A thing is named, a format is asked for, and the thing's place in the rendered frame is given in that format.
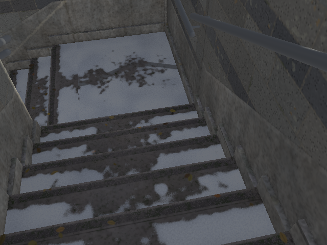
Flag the stairs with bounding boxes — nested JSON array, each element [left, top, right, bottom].
[[0, 103, 295, 245], [9, 56, 51, 128]]

